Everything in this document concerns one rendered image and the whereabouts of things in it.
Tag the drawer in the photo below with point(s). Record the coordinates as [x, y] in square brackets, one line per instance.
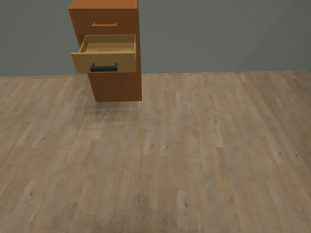
[107, 50]

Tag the cabinet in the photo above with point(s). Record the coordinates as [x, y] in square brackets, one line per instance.
[117, 86]

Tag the handle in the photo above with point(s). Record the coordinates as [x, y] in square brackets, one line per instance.
[104, 27]
[104, 68]

